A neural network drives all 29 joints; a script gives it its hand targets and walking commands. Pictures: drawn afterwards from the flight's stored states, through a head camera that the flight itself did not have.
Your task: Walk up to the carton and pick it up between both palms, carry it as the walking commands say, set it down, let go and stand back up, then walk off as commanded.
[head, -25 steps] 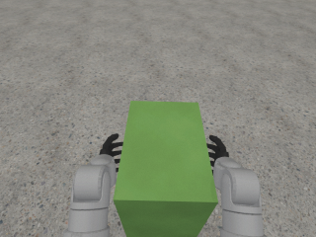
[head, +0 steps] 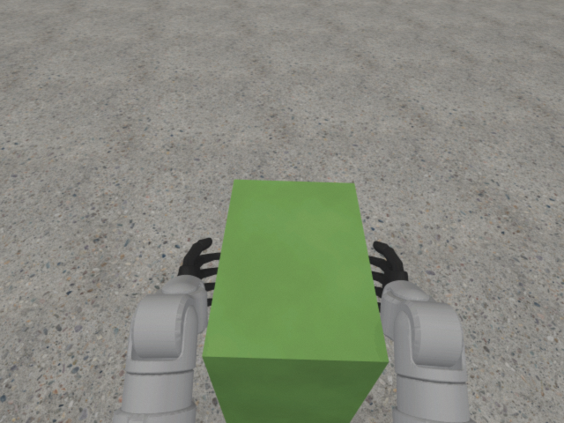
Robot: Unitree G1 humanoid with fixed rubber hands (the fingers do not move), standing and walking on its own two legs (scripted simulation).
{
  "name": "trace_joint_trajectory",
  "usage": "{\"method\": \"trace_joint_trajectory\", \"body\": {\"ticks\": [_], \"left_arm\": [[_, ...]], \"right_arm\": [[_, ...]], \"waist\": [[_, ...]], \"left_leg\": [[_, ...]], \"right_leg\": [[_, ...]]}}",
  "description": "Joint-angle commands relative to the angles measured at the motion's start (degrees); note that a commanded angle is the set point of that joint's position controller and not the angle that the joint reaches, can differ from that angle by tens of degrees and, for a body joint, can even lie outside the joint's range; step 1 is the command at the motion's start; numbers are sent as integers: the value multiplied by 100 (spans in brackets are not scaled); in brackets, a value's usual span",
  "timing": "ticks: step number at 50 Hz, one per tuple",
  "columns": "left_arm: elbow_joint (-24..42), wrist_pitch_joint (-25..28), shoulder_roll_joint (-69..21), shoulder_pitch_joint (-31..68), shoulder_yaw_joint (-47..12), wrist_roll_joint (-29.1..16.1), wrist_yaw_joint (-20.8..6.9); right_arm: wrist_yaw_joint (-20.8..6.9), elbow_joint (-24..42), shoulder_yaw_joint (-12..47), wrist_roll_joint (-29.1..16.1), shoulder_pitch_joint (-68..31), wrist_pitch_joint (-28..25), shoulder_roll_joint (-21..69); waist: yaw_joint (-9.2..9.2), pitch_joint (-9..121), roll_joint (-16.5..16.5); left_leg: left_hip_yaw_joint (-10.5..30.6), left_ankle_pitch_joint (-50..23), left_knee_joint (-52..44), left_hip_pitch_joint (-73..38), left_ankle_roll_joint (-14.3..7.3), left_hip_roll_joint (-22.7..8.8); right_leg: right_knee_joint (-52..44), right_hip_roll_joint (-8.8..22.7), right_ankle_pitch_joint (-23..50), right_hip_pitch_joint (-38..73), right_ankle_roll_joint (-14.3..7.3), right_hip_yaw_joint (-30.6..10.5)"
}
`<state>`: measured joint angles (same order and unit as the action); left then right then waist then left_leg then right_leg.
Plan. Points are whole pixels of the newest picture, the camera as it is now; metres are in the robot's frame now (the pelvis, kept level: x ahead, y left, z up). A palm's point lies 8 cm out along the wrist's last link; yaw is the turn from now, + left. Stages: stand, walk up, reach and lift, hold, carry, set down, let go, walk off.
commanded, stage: carry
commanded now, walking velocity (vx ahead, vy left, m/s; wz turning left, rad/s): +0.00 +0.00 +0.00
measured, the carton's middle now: (289, 310) +0.30 +0.00 +0.01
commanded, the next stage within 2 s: none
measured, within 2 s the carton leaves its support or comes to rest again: neither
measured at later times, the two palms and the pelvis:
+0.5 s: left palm (215, 230) +0.38 +0.12 +0.09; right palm (392, 238) +0.38 -0.15 +0.09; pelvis +0.10 -0.01 +0.00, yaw +2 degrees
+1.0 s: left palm (225, 137) +0.63 +0.14 +0.09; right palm (354, 137) +0.66 -0.13 +0.09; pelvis +0.36 -0.02 +0.01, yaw +3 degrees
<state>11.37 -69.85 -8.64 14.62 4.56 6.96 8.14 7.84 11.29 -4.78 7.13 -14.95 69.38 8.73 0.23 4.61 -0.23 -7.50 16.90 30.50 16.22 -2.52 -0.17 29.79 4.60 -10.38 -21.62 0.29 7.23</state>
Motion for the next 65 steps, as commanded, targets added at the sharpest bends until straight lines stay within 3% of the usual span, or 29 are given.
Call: {"method": "trace_joint_trajectory", "body": {"ticks": [1,3,8,11,16,19,22,24,27,28,29,30,31,33,35,37,38,39,40,41,43,51,56,57,58,59,60,62,65], "left_arm": [[535,209,-5787,2863,-3744,-2417,-1550],[513,235,-5770,2864,-3721,-2398,-1548],[795,120,-5683,2957,-3875,-2527,-1547],[751,47,-5655,3076,-3833,-2536,-1579],[486,-46,-5674,3159,-3685,-2512,-1613],[268,-57,-5739,3088,-3567,-2447,-1598],[151,-27,-5809,2886,-3507,-2397,-1514],[367,9,-5890,2930,-3592,-2400,-1449],[852,41,-5829,3033,-3747,-2440,-1410],[953,28,-5697,2981,-3756,-2448,-1415],[989,16,-5618,2939,-3743,-2408,-1420],[802,-11,-5593,2779,-3646,-2339,-1450],[769,6,-5624,2744,-3608,-2385,-1510],[953,90,-5804,2684,-3572,-2478,-1486],[1107,127,-5780,2732,-3769,-2580,-1439],[1272,187,-5747,2890,-3914,-2596,-1413],[1257,197,-5722,2733,-3917,-2593,-1429],[1095,221,-5622,2636,-3835,-2452,-1453],[960,194,-5669,2631,-3828,-2469,-1460],[1016,171,-5697,2663,-3825,-2469,-1458],[1167,166,-5870,2714,-3985,-2623,-1534],[1311,85,-5547,2510,-3935,-2749,-1627],[1074,-41,-5385,2580,-3844,-2589,-1604],[963,-70,-5313,2708,-3803,-2513,-1609],[910,-88,-5335,2702,-3793,-2457,-1610],[850,-100,-5403,2720,-3748,-2414,-1612],[817,-66,-5582,2733,-3775,-2498,-1609],[895,24,-5918,2862,-3845,-2625,-1595],[1144,179,-6003,2930,-3948,-2676,-1498]], "right_arm": [[-1502,337,3699,-2328,-2596,-134,5898],[-1500,312,3678,-2306,-2594,-162,5887],[-1487,614,3805,-2384,-2703,-40,5863],[-1485,515,3787,-2339,-2669,35,5879],[-1492,312,3770,-2336,-2699,108,5930],[-1501,328,3818,-2392,-2849,131,5958],[-1549,406,3868,-2504,-2878,164,5907],[-1578,500,3901,-2585,-2867,143,5974],[-1540,662,3978,-2652,-2736,98,6164],[-1507,685,3979,-2619,-2665,95,6153],[-1483,678,3993,-2557,-2561,96,6062],[-1476,460,3936,-2514,-2324,91,6013],[-1455,450,3913,-2513,-2224,56,6030],[-1451,936,4031,-2615,-2512,6,6054],[-1455,1233,4025,-2624,-2756,-44,5967],[-1458,1280,4034,-2641,-2580,-95,5954],[-1461,1321,4018,-2626,-2638,-101,5829],[-1496,1408,4139,-2663,-2733,-60,5816],[-1501,1168,4114,-2606,-2578,-40,5784],[-1491,942,4003,-2516,-2378,-50,5828],[-1473,1048,4025,-2513,-2438,-101,5952],[-1306,1040,3885,-2295,-2123,-91,5902],[-1389,714,3857,-2353,-2278,50,5779],[-1405,582,3807,-2305,-2267,79,5742],[-1443,507,3763,-2310,-2204,83,5708],[-1487,466,3797,-2427,-2283,65,5800],[-1501,514,3787,-2531,-2368,39,6008],[-1506,711,3884,-2510,-2545,-43,6249],[-1500,1062,3983,-2692,-2728,-142,6182]], "waist": [[2,1642,23],[2,1637,21],[12,1360,191],[-26,1041,327],[-61,868,289],[-26,869,-289],[4,1149,-959],[-9,1090,-890],[-164,1592,-357],[-233,1777,72],[-269,1873,904],[-204,1477,1586],[-261,1145,1041],[-246,905,498],[-79,1199,1029],[116,1880,1110],[324,2149,609],[262,2090,-1144],[176,1973,-1516],[145,1825,-839],[149,1465,-222],[112,1007,-970],[-61,1412,-683],[-231,1728,-152],[-237,2074,979],[-153,2100,1709],[-148,2107,1129],[-123,1798,160],[-78,1805,579]], "left_leg": [[754,-1406,-513,-371,-6,-822],[754,-1389,-507,-367,-6,-821],[877,1064,-1270,-371,-56,-857],[1046,1710,-1513,-497,-189,-926],[998,1070,-1269,-786,-236,-998],[477,171,-327,-350,-6,-650],[-79,131,763,880,258,-285],[-103,404,179,1217,273,-174],[-94,-759,-1155,-882,148,-215],[314,-1568,-1295,-2372,-25,-445],[1131,-3739,-888,-3966,-204,-1129],[1928,-6139,-595,-5002,-530,-1803],[2223,-5952,-663,-4876,-737,-2099],[1560,-5644,-840,-4508,-578,-1901],[310,-6755,-538,-3409,-175,-1336],[-529,-5884,726,-2111,104,-859],[-518,-4300,1853,-660,198,-607],[-242,-1206,3357,870,326,73],[479,1018,4064,1896,195,490],[874,979,4260,2115,117,56],[857,580,3127,2051,197,-394],[-332,-1167,-4,884,246,-76],[-656,-1026,-532,-1335,9,82],[529,-34,-814,-2380,-273,-647],[2943,410,-1500,-3283,-836,-1962],[3873,-384,-1783,-3681,-1283,-2413],[3279,-1225,-1526,-3440,-1229,-2380],[2222,-2210,-1573,-2786,-860,-2136],[1088,-2318,-1709,-2377,-550,-1833]], "right_leg": [[-229,500,757,873,-86,-583],[-230,502,750,872,-86,-589],[-411,300,-1038,794,-5,-319],[-279,153,-1426,457,-32,-149],[-238,160,-1219,338,-122,-102],[-770,554,-1384,933,-378,-848],[-1145,1420,3,2415,-895,-2045],[-992,1584,1228,2891,-980,-1968],[237,891,2301,2011,-299,-451],[1349,553,2437,806,-30,138],[2582,222,886,-1109,130,455],[3007,-294,-2040,-2915,219,595],[2657,-130,-2530,-3334,89,128],[1803,-117,-2169,-3098,-31,140],[608,-567,-897,-1193,-178,622],[-546,-950,153,1634,-227,1075],[-525,-554,196,3352,-326,535],[-1133,1089,419,4074,-774,-2414],[-1393,1654,1782,4384,-1355,-3545],[-1168,1805,2190,4183,-1462,-3019],[-1316,1593,2034,3575,-1136,-2030],[-1549,1000,2549,2660,-496,-124],[242,681,3025,1743,-94,504],[1682,464,2303,737,94,587],[3359,-189,273,-599,218,453],[4340,-466,-1584,-1702,27,-277],[4524,-31,-1569,-1916,-116,-763],[3589,276,-1102,-1732,-40,-918],[1979,228,-992,-1137,77,-480]]}}
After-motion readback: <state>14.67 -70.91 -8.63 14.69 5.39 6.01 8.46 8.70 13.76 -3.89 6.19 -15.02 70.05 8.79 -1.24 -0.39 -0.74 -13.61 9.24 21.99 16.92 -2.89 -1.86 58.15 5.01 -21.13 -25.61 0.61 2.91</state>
